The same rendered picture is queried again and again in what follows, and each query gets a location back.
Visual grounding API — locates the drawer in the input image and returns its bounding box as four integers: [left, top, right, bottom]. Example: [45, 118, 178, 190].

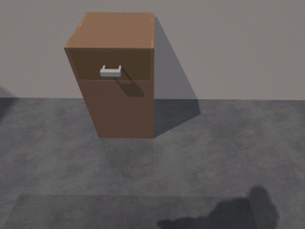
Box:
[70, 50, 151, 80]

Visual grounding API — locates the handle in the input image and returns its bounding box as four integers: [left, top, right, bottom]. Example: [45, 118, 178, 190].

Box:
[100, 65, 122, 77]

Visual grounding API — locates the cabinet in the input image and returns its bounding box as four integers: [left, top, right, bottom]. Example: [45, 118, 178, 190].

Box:
[64, 11, 154, 138]

